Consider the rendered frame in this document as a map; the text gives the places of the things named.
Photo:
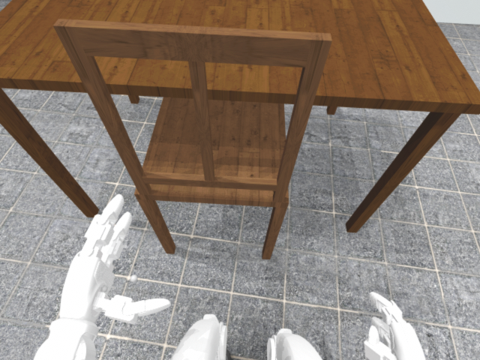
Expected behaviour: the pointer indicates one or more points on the chair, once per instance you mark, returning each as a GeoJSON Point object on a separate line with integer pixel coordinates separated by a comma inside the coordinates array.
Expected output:
{"type": "Point", "coordinates": [204, 151]}

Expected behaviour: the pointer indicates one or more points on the right robot shin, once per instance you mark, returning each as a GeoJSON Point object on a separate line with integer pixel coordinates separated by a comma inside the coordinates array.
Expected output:
{"type": "Point", "coordinates": [284, 330]}

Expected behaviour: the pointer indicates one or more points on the robot right thigh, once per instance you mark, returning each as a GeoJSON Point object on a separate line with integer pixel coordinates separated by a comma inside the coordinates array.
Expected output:
{"type": "Point", "coordinates": [288, 346]}

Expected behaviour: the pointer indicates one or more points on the right robot hand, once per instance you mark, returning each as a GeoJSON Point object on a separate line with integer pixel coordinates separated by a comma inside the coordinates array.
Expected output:
{"type": "Point", "coordinates": [400, 339]}

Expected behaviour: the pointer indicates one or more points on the robot left forearm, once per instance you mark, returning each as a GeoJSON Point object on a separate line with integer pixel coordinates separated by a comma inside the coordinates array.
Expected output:
{"type": "Point", "coordinates": [69, 339]}

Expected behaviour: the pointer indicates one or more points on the left robot hand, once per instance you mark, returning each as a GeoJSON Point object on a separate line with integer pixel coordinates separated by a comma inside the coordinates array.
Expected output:
{"type": "Point", "coordinates": [92, 268]}

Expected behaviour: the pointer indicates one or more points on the table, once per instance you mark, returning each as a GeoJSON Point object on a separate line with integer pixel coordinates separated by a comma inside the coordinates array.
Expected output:
{"type": "Point", "coordinates": [384, 54]}

